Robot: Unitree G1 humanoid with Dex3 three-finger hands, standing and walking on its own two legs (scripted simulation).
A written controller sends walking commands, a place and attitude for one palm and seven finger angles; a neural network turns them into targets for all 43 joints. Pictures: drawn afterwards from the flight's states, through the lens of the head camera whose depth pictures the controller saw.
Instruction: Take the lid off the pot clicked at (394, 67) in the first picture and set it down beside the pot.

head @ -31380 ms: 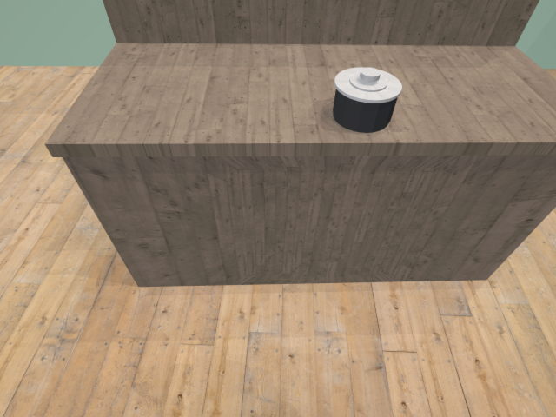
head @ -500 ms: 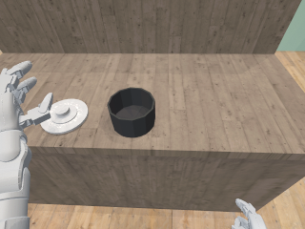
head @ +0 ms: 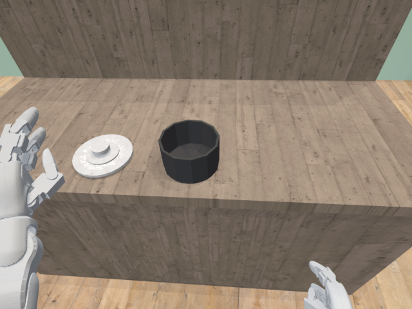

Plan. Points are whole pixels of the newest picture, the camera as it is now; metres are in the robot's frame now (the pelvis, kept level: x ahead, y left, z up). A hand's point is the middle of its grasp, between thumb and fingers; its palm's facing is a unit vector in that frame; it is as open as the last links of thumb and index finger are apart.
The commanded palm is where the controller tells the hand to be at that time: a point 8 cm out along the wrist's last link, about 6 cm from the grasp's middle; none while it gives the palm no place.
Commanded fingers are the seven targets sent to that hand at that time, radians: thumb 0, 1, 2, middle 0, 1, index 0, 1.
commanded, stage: draw the hand back to the body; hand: left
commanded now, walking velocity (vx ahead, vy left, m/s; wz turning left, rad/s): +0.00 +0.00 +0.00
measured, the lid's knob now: (100, 147) +0.50 +0.35 +0.01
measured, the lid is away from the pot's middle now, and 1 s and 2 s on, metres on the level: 0.26 0.26 0.26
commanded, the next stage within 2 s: step back with the hand held close in 0.60 s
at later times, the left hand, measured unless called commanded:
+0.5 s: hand (26, 224) +0.18 +0.27 +0.18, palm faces +0.41 -0.85 -0.34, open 7.4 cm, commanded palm +0.13 +0.31 +0.19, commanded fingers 0.00 0.90 0.90 -0.20 -0.30 -0.20 -0.30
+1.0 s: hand (44, 221) +0.19 +0.26 +0.16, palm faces +0.24 -0.85 -0.47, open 7.4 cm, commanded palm +0.12 +0.31 +0.19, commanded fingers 0.00 0.90 0.90 -0.20 -0.30 -0.20 -0.30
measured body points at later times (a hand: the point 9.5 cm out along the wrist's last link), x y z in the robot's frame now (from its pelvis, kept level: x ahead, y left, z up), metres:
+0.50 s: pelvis +0.00 +0.03 +0.00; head -0.03 +0.02 +0.45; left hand +0.15 +0.31 +0.20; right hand +0.19 -0.19 -0.07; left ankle -0.02 +0.11 -0.74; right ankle +0.00 -0.11 -0.74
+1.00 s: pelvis -0.02 +0.04 -0.01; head +0.02 +0.05 +0.44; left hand +0.17 +0.31 +0.18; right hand +0.16 -0.20 -0.08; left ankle -0.02 +0.10 -0.74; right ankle +0.00 -0.11 -0.74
